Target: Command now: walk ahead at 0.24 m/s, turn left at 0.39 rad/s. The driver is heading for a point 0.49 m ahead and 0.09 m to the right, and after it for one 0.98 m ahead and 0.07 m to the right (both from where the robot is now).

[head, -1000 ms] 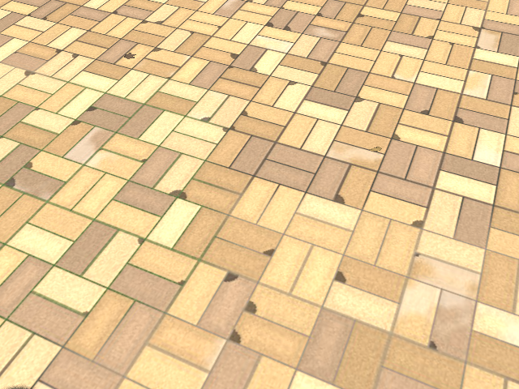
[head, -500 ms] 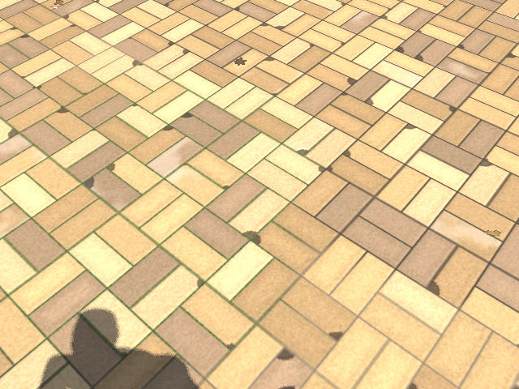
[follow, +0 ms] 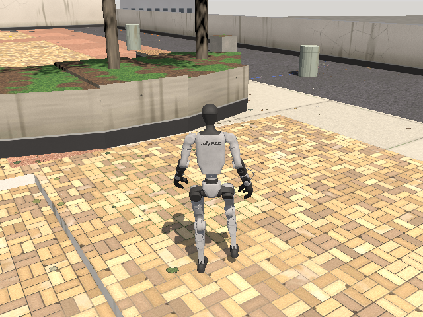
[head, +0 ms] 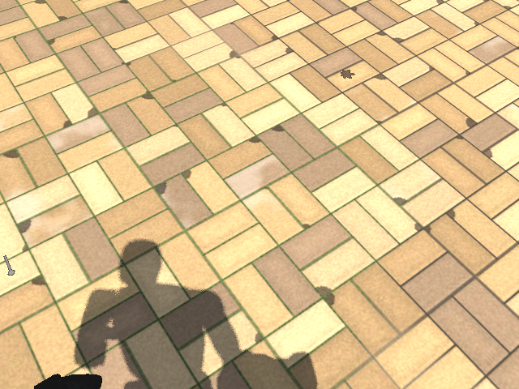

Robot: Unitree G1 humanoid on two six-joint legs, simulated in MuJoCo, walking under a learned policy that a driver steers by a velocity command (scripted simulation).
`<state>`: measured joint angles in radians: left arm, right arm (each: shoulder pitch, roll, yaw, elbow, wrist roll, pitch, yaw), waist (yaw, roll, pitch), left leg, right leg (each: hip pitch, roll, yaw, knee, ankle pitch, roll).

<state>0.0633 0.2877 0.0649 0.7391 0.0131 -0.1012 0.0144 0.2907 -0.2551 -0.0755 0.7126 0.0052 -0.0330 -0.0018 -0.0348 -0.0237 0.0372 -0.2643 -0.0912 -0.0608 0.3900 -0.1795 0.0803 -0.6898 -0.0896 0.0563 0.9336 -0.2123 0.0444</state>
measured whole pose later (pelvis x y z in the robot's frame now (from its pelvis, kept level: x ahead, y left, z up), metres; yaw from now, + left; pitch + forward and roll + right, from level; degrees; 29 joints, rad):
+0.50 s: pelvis +0.13 -0.03 -0.02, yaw +4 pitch +1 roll -1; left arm 0.13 0.19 0.03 0.80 0.01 -0.01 0.00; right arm 0.24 -0.23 -0.06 0.79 -0.02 0.04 -0.03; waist 0.00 0.00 0.02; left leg -0.28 0.03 -0.06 0.60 -0.32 -0.03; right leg -0.40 0.02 -0.02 0.53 -0.15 -0.02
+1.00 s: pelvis +0.16 -0.03 -0.01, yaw -8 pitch +3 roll +2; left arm 0.16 0.26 0.07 0.70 -0.01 0.01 0.02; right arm 0.15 -0.26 -0.09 0.72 0.00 0.01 -0.07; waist 0.02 0.00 0.03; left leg -0.49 -0.04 -0.06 1.08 -0.48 -0.05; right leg -0.43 0.08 0.11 0.53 -0.15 -0.05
